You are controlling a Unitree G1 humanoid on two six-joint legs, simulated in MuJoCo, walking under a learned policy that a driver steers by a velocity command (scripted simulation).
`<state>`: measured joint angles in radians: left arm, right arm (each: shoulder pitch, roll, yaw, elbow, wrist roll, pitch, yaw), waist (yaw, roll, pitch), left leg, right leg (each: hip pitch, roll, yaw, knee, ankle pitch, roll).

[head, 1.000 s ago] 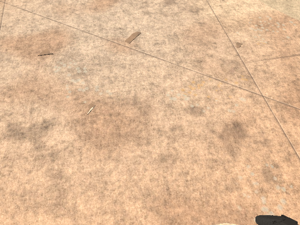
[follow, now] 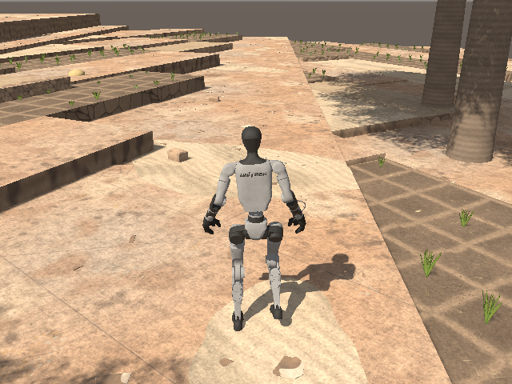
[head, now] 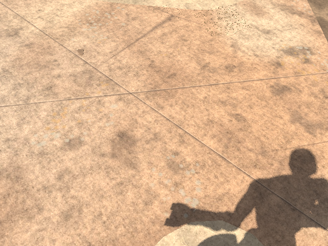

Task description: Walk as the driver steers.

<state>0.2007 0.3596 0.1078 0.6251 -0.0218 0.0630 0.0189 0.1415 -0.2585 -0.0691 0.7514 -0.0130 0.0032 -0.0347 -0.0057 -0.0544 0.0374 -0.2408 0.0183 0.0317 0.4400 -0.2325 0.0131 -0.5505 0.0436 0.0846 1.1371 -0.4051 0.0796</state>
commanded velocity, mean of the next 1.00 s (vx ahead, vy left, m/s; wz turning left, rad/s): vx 0.33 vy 0.00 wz -0.34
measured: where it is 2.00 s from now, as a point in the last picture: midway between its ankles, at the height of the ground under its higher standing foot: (205, 145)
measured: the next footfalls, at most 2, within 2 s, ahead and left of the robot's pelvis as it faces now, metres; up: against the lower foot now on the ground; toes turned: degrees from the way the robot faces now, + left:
right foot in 0.24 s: +0.01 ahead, -0.15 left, +0.00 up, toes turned -11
left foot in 0.74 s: +0.41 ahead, -0.03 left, +0.00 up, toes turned -16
